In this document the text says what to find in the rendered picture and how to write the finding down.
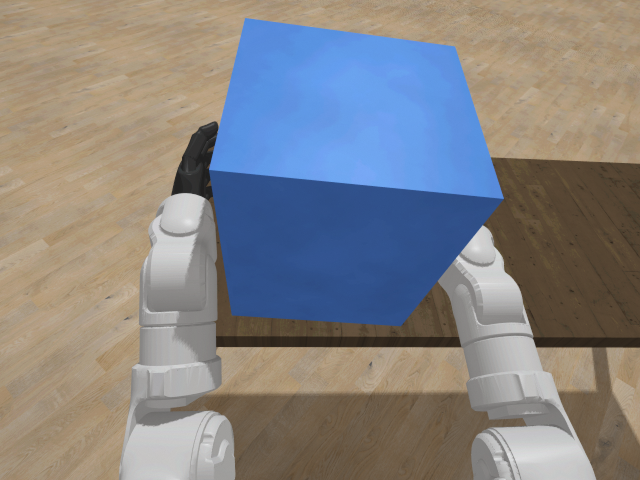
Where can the left robot upper arm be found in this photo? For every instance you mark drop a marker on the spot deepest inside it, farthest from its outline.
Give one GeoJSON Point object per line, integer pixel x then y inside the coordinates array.
{"type": "Point", "coordinates": [180, 445]}

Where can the right robot upper arm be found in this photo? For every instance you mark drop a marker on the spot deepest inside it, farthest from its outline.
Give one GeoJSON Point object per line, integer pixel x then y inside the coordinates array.
{"type": "Point", "coordinates": [535, 452]}

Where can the carton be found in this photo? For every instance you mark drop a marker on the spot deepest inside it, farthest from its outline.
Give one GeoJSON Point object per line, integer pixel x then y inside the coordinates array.
{"type": "Point", "coordinates": [349, 172]}

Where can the right robot forearm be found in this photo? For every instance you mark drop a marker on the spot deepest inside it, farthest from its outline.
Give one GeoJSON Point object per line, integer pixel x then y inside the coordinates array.
{"type": "Point", "coordinates": [506, 376]}

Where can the left robot hand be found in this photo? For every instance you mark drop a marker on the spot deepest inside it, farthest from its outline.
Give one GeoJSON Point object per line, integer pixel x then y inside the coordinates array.
{"type": "Point", "coordinates": [192, 175]}

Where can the left robot forearm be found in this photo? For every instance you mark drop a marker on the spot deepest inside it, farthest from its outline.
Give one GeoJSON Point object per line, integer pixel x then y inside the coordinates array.
{"type": "Point", "coordinates": [177, 307]}

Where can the table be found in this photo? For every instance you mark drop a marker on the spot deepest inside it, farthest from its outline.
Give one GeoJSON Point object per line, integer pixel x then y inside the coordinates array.
{"type": "Point", "coordinates": [569, 235]}

